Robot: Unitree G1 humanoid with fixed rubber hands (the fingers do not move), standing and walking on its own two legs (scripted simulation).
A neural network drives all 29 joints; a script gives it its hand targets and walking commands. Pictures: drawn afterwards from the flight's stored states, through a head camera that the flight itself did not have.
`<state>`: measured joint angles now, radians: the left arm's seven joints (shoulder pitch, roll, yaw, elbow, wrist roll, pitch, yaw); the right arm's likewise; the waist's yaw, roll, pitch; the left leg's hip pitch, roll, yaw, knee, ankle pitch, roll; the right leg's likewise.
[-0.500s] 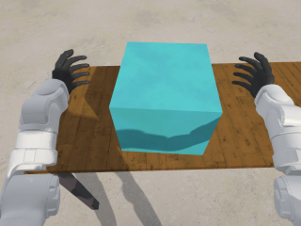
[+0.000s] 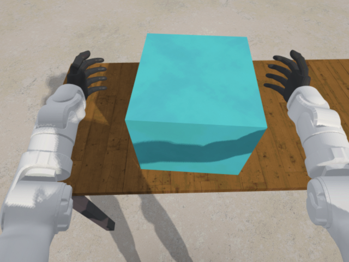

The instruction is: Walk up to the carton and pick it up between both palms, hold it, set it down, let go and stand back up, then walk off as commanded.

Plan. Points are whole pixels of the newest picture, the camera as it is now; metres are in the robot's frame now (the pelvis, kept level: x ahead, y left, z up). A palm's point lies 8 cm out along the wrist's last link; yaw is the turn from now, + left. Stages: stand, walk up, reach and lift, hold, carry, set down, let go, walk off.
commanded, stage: reach and lift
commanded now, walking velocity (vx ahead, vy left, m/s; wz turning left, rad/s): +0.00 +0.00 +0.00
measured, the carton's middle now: (192, 104) +0.50 -0.01 +0.04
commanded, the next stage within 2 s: none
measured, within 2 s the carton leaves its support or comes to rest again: neither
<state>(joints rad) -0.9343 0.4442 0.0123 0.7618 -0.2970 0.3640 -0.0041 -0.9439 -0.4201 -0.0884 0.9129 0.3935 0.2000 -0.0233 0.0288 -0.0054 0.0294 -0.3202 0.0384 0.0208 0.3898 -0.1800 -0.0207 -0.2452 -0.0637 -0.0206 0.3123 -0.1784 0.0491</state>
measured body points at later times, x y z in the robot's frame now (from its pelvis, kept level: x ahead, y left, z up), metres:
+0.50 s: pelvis -0.02 +0.00 -0.01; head +0.06 +0.01 +0.44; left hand +0.44 +0.23 +0.08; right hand +0.45 -0.21 +0.09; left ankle +0.00 +0.13 -0.75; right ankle -0.02 -0.16 -0.75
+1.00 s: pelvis -0.03 +0.00 -0.02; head +0.05 +0.01 +0.42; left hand +0.44 +0.19 +0.07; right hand +0.45 -0.18 +0.08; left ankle +0.00 +0.13 -0.75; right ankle -0.02 -0.16 -0.75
